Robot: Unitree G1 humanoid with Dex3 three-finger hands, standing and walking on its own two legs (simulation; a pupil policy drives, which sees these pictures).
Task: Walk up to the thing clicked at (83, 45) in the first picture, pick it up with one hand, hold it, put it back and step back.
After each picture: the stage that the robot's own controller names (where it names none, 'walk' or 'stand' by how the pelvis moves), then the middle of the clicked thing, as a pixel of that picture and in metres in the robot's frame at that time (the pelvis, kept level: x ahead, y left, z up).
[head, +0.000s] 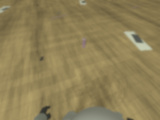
stand; (83, 43) +1.59 +0.14 -0.65
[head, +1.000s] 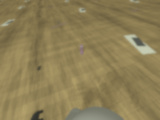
walk; (81, 49) +1.46 +0.29 -0.63
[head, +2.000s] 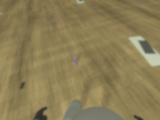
walk; (75, 60) +0.94 +0.33 -0.65
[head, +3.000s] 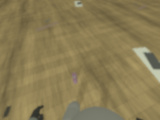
walk; (74, 78) +0.59 +0.23 -0.63
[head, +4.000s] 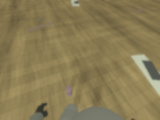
stand; (69, 91) +0.38 +0.22 -0.63
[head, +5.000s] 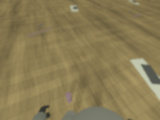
stand; (69, 97) +0.34 +0.21 -0.66
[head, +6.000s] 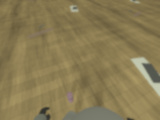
stand; (70, 97) +0.35 +0.21 -0.66
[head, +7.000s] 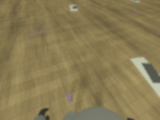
stand; (69, 98) +0.33 +0.22 -0.66
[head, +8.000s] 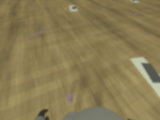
stand; (69, 98) +0.33 +0.22 -0.66
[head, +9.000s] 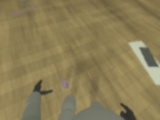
go down; (65, 84) +0.36 +0.23 -0.58
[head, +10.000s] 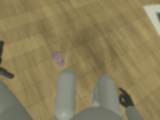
go down; (59, 60) +0.40 +0.28 -0.27
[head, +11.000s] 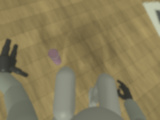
close in; (55, 58) +0.40 +0.29 -0.25
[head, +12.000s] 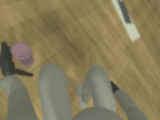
close in; (25, 57) +0.36 +0.34 -0.15
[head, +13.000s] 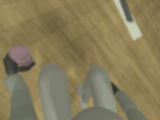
lift; (25, 59) +0.34 +0.34 -0.15
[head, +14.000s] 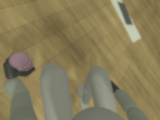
lift; (25, 64) +0.31 +0.34 -0.14
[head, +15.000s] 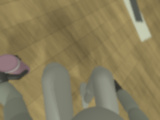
lift; (17, 67) +0.27 +0.38 -0.15
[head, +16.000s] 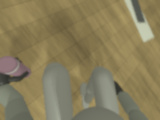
lift; (18, 69) +0.26 +0.38 -0.15
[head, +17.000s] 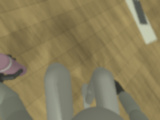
lift; (12, 67) +0.26 +0.41 -0.13
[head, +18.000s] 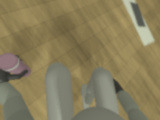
lift; (18, 67) +0.27 +0.39 -0.14
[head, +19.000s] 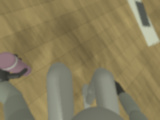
lift; (18, 66) +0.26 +0.40 -0.14
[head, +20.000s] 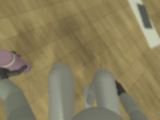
lift; (17, 64) +0.27 +0.42 -0.12
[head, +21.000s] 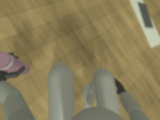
lift; (15, 65) +0.26 +0.42 -0.12
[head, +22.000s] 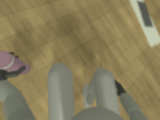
lift; (15, 65) +0.27 +0.42 -0.13
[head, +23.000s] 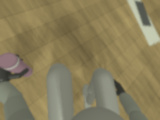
lift; (19, 67) +0.27 +0.40 -0.14
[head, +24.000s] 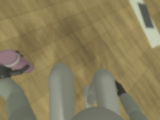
lift; (20, 64) +0.28 +0.41 -0.13
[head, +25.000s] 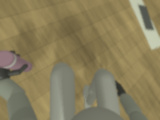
lift; (18, 63) +0.27 +0.42 -0.13
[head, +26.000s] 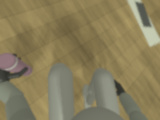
lift; (19, 67) +0.27 +0.41 -0.14
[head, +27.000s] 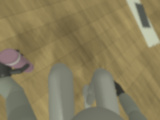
lift; (21, 63) +0.29 +0.40 -0.14
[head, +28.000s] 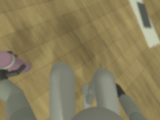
lift; (16, 64) +0.27 +0.42 -0.15
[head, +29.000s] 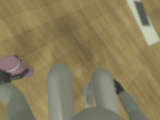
lift; (20, 68) +0.26 +0.40 -0.15
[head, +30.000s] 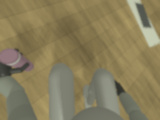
lift; (21, 62) +0.29 +0.41 -0.14
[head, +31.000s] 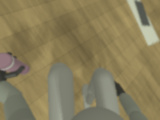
lift; (15, 66) +0.27 +0.42 -0.15
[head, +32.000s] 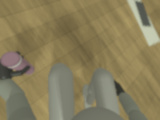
lift; (22, 65) +0.28 +0.40 -0.16
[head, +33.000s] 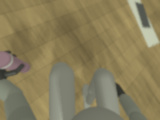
lift; (15, 64) +0.27 +0.42 -0.15
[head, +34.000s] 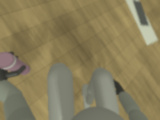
lift; (16, 66) +0.27 +0.41 -0.16
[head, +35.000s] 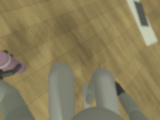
lift; (12, 64) +0.27 +0.43 -0.15
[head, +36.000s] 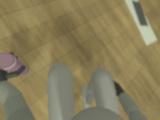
lift; (16, 66) +0.27 +0.42 -0.16
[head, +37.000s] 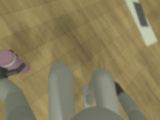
lift; (16, 64) +0.28 +0.42 -0.15
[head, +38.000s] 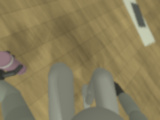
lift; (13, 65) +0.27 +0.43 -0.15
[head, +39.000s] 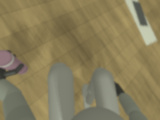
lift; (14, 65) +0.27 +0.42 -0.15
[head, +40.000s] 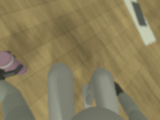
lift; (13, 65) +0.27 +0.43 -0.15
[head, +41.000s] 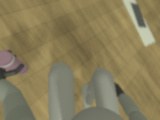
lift; (14, 65) +0.27 +0.42 -0.15
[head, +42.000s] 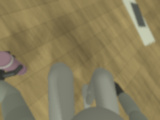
lift; (13, 65) +0.27 +0.43 -0.15
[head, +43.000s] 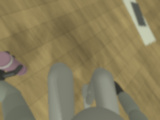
lift; (13, 66) +0.27 +0.43 -0.15
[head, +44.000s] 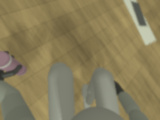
lift; (12, 66) +0.27 +0.43 -0.15
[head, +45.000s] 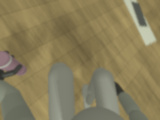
lift; (12, 65) +0.27 +0.43 -0.15
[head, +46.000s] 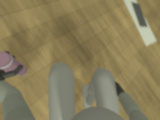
lift; (13, 66) +0.26 +0.43 -0.15
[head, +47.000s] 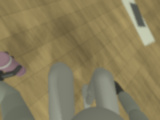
lift; (12, 66) +0.27 +0.43 -0.15
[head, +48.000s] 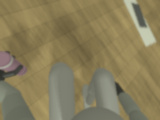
lift; (13, 66) +0.26 +0.43 -0.15
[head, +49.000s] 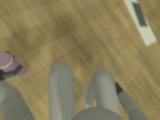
lift; (13, 66) +0.26 +0.43 -0.15
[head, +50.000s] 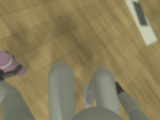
lift; (12, 66) +0.26 +0.43 -0.15
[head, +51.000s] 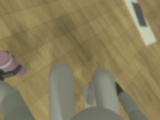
lift; (12, 66) +0.26 +0.43 -0.15
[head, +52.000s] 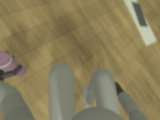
lift; (12, 66) +0.26 +0.43 -0.15
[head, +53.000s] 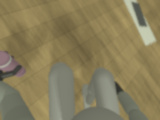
lift; (12, 66) +0.26 +0.43 -0.15
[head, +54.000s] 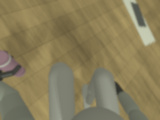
lift; (11, 66) +0.26 +0.43 -0.15
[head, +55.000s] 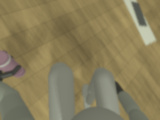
lift; (11, 66) +0.26 +0.43 -0.15
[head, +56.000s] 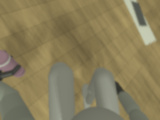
lift; (11, 66) +0.26 +0.43 -0.15
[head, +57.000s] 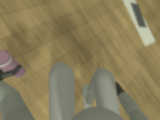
lift; (11, 66) +0.26 +0.43 -0.15
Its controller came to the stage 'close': yes
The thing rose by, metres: 0.06
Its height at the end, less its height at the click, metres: +0.00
